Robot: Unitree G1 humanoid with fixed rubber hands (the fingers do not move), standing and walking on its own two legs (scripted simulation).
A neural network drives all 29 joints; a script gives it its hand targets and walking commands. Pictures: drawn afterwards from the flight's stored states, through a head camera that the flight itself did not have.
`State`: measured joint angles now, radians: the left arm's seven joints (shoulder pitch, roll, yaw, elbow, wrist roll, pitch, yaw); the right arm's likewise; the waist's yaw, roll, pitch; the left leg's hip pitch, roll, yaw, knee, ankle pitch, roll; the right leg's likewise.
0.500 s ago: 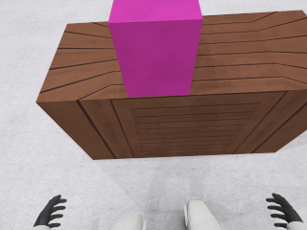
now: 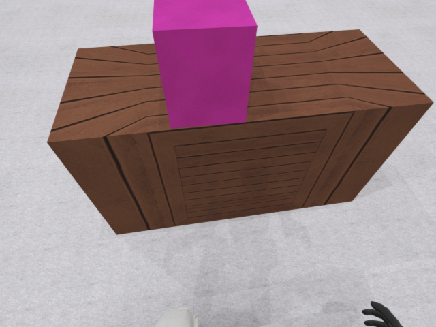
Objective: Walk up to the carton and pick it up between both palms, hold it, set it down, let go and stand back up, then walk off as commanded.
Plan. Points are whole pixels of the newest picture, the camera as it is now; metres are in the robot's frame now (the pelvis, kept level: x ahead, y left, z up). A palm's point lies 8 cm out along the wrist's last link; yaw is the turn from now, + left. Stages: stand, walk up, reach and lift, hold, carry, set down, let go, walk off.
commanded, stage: walk off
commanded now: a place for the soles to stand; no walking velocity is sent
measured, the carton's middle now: (202, 53) +0.80 +0.06 +0.06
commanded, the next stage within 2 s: stand in 0.82 s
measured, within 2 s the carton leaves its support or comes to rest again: neither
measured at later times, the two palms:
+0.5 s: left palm out of the picture +0.08 +0.27 -0.09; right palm out of the picture +0.08 -0.31 -0.10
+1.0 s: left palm out of the picture +0.07 +0.27 -0.09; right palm out of the picture +0.11 -0.31 -0.10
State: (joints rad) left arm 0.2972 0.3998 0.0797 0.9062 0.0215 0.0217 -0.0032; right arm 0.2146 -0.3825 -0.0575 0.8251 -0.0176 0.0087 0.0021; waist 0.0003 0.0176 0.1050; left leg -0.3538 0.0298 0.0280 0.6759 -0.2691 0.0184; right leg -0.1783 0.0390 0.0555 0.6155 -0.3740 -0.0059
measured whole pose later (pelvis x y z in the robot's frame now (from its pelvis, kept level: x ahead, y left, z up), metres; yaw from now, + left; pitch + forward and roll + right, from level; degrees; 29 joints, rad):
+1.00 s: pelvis +0.01 -0.03 +0.02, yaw +2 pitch -3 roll +0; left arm 0.11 0.32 0.03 1.08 0.00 -0.02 -0.01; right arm 0.11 -0.34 0.00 1.05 -0.01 -0.02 0.00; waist 0.00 0.03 0.07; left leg -0.18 0.00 -0.09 0.40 -0.16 -0.03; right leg -0.06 0.03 0.01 0.37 -0.26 -0.02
